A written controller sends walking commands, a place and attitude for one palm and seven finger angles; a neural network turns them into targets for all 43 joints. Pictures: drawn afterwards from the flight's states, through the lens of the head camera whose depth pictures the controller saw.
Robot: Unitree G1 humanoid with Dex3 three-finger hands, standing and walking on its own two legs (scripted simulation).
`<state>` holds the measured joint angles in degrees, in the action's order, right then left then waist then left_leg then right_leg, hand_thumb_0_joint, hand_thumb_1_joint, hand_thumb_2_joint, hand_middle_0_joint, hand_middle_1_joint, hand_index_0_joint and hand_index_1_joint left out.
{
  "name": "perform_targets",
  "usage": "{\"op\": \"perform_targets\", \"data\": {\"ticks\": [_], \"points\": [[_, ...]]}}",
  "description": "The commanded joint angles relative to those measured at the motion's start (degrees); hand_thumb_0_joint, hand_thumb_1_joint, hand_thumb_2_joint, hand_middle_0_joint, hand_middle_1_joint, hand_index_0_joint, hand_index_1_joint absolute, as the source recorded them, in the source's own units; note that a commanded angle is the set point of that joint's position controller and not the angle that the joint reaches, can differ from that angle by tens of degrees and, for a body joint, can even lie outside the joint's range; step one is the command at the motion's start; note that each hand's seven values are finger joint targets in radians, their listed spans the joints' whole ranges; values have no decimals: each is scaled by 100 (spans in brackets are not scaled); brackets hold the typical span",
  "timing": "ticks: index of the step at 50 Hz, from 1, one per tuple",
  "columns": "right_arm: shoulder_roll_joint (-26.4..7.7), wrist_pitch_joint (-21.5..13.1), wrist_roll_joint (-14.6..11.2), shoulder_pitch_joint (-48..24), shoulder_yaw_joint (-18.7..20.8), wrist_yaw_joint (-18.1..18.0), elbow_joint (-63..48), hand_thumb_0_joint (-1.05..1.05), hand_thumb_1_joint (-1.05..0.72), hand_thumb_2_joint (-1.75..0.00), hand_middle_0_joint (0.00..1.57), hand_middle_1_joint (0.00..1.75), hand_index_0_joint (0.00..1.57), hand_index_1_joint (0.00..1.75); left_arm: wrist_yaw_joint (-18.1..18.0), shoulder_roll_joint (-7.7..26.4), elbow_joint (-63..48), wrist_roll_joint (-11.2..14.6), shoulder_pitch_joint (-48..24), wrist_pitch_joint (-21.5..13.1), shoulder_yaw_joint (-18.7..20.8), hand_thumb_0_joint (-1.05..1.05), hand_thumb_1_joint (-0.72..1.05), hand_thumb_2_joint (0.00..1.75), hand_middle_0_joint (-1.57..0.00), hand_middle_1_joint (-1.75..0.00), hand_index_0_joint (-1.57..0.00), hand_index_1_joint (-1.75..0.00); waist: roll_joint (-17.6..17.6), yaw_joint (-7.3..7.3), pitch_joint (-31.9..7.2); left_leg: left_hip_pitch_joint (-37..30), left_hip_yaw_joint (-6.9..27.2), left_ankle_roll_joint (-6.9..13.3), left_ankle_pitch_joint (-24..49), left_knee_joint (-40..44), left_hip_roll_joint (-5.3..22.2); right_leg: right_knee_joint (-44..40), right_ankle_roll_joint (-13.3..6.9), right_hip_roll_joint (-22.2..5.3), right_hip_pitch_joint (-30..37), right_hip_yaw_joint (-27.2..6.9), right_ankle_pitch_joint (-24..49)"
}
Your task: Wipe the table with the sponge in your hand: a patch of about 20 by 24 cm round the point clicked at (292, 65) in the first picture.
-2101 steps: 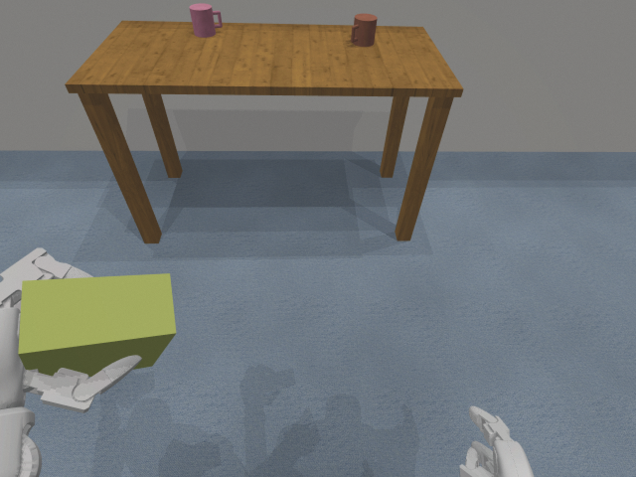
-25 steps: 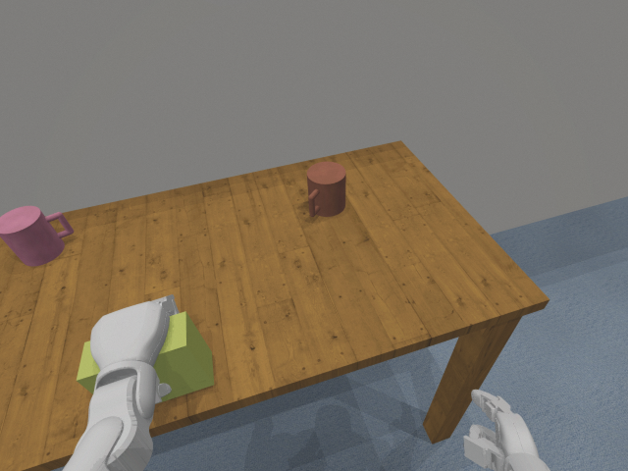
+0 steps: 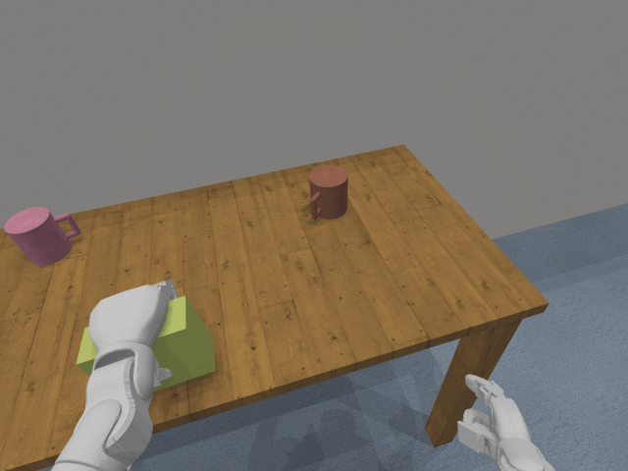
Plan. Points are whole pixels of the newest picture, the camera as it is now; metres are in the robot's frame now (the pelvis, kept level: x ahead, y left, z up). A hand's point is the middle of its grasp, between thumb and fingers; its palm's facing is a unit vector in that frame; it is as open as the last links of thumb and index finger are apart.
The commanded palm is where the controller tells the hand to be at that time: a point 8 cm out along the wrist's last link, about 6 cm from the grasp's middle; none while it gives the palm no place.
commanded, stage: lift the sponge slowly off the table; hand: left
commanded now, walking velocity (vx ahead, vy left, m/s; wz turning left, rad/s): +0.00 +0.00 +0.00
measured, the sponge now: (158, 356) +0.24 +0.27 +0.00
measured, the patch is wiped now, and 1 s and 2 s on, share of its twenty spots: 1.00 1.00 1.00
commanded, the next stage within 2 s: bring the sponge back beside the body in 1.06 s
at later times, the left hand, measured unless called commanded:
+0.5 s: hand (149, 322) +0.26 +0.26 +0.07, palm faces +0.02 -0.13 -0.99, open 9.7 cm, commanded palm +0.23 +0.26 +0.15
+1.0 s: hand (137, 302) +0.26 +0.27 +0.11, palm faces +0.06 -0.12 -0.99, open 9.7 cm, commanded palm +0.23 +0.26 +0.18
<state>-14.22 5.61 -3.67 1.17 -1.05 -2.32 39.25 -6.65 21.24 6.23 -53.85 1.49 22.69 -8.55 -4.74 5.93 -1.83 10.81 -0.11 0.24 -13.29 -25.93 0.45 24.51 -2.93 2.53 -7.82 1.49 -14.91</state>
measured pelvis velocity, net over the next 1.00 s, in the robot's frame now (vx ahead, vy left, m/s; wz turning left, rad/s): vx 0.00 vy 0.00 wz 0.00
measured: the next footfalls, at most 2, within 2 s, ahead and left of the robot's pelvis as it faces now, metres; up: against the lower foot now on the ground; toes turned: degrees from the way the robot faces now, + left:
none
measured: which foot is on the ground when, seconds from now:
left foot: down 0.00-1.00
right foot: down 0.00-1.00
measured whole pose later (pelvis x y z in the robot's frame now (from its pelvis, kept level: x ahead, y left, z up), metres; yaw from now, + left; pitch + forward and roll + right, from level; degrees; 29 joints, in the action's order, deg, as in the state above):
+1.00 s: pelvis +0.00 +0.00 +0.00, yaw +0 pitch -4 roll +0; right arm -15.3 5.6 -3.9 -1.3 -2.7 -2.7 39.1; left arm 1.5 26.1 -3.2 -52.1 -2.6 26.7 -7.7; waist -5.6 6.6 -0.2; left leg 7.1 0.0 0.0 -11.5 -22.4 0.5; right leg 21.4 -3.2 2.7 -4.3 1.4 -13.3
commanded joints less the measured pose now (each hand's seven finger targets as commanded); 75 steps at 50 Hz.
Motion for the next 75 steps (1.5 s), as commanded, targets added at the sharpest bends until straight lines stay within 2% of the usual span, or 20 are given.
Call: {"op": "perform_targets", "data": {"ticks": [1,9,11,14,17,24,25,31,34,35,49,53,57,59,64,66,69,72,74,75], "points": [[-614,-366,33,-1241,187,-45,-1042,0,-90,-90,20,30,20,30,-102,1011,-1362,-172,-1599,-98,478,0,10,130,-120,-160,-120,-160,211,-37,-1010,-589,171,327,1165,211,-257,-421,-138,-7,37,-406,1396],[-672,-369,58,-1302,194,-37,-1020,0,-90,-90,20,30,20,30,-77,1392,-1668,-160,-1571,-115,837,0,10,130,-120,-160,-120,-160,127,65,-1180,-714,188,308,1371,287,-259,-453,-174,-1,286,-531,1659],[-613,-384,47,-1322,190,-21,-1038,0,-90,-90,20,30,20,30,-61,1154,-1663,-148,-1339,-72,659,0,10,130,-120,-160,-120,-160,202,58,-1153,-718,160,310,1526,250,-261,-416,-155,-25,313,-453,1896],[-688,-336,48,-1367,190,12,-1025,0,-90,-90,20,30,20,30,-18,1457,-1755,-91,-1183,53,941,0,10,130,-120,-160,-120,-160,259,92,-1071,-680,208,287,1484,313,-244,-446,-169,-14,377,-551,1859],[-654,-333,20,-1471,131,-3,-1037,0,-90,-90,20,30,20,30,73,1155,-1736,-150,-1577,184,543,0,10,130,-120,-160,-120,-160,228,38,-917,-720,209,300,1403,360,-238,-531,-145,-36,213,-427,1596],[-691,-330,32,-1511,100,-72,-991,0,-90,-90,20,30,20,30,185,1628,-1819,-143,-1917,193,868,0,10,130,-120,-160,-120,-160,191,30,-994,-792,208,301,1252,430,-234,-617,-155,-16,298,-583,1353],[-639,-363,19,-1547,70,-81,-1032,0,-90,-90,20,30,20,30,206,1443,-1857,-162,-2160,187,685,0,10,130,-120,-160,-120,-160,176,31,-1078,-800,182,311,1290,407,-253,-602,-137,-54,338,-488,1406],[-642,-356,32,-1542,84,-15,-1044,0,-90,-90,20,30,20,30,325,1411,-1901,-83,-1644,240,740,0,10,130,-120,-160,-120,-160,250,67,-1081,-826,197,301,1592,380,-230,-537,-152,-49,443,-511,1851],[-706,-285,28,-1599,77,7,-1052,0,-90,-90,20,30,20,30,380,1734,-2028,-57,-1591,343,1014,0,10,130,-120,-160,-120,-160,275,88,-1064,-764,229,284,1511,426,-224,-543,-160,-46,499,-635,1805],[-657,-289,22,-1652,39,-15,-1100,0,-90,-90,20,30,20,30,414,1527,-2071,-77,-1854,377,777,0,10,130,-120,-160,-120,-160,273,78,-1069,-753,192,302,1464,418,-240,-549,-130,-82,479,-525,1717],[-697,-344,4,-1675,23,-52,-1084,0,-90,-90,20,30,20,30,602,1834,-2186,-55,-2232,369,932,0,10,130,-120,-160,-120,-160,101,59,-1069,-860,268,285,1354,509,-210,-638,-182,-37,403,-629,1355],[-678,-300,-4,-1668,24,-2,-1080,0,-90,-90,20,30,20,30,667,1536,-2088,-38,-2017,420,704,0,10,130,-120,-160,-120,-160,220,41,-1010,-770,230,278,1465,475,-206,-589,-143,-81,415,-531,1602],[-684,-305,14,-1681,10,-2,-1109,0,-90,-90,20,30,20,30,672,1631,-2094,-69,-1977,452,804,0,10,130,-120,-160,-120,-160,278,83,-1023,-754,230,296,1445,451,-207,-578,-146,-80,402,-533,1570],[-718,-298,25,-1693,26,-16,-1120,0,-90,-90,20,30,20,30,623,1978,-2295,-88,-1985,423,1101,0,10,130,-120,-160,-120,-160,185,112,-1127,-806,248,295,1401,454,-215,-583,-177,-49,463,-702,1511],[-689,-326,45,-1715,36,7,-1143,0,-90,-90,20,30,20,30,567,2001,-2480,-27,-1623,393,1240,0,10,130,-120,-160,-120,-160,94,173,-1065,-788,264,286,1455,426,-219,-549,-184,-55,477,-697,1576],[-644,-359,27,-1708,28,24,-1168,0,-90,-90,20,30,20,30,579,1768,-2561,18,-1507,385,1058,0,10,130,-120,-160,-120,-160,84,147,-1102,-812,244,293,1590,360,-216,-506,-163,-89,469,-608,1757],[-701,-340,45,-1725,42,15,-1166,0,-90,-90,20,30,20,30,606,1982,-2724,57,-1318,399,1252,0,10,130,-120,-160,-120,-160,129,143,-1043,-819,283,296,1496,368,-219,-541,-175,-63,446,-746,1666],[-666,-363,36,-1689,36,6,-1177,0,-90,-90,20,30,20,30,654,1641,-2792,53,-1327,367,900,0,10,130,-120,-160,-120,-160,81,82,-942,-851,278,304,1501,375,-192,-562,-143,-71,320,-561,1569],[-677,-395,43,-1740,24,-17,-1192,0,-90,-90,20,30,20,30,659,1869,-2925,67,-1346,311,1097,0,10,130,-120,-160,-120,-160,86,105,-900,-863,335,298,1346,425,-188,-617,-172,-47,306,-689,1323],[-637,-413,41,-1706,28,-22,-1219,0,-90,-90,20,30,20,30,657,1704,-2941,50,-1299,288,939,0,10,130,-120,-160,-120,-160,70,114,-919,-847,299,319,1347,404,-191,-592,-150,-68,307,-570,1277]]}}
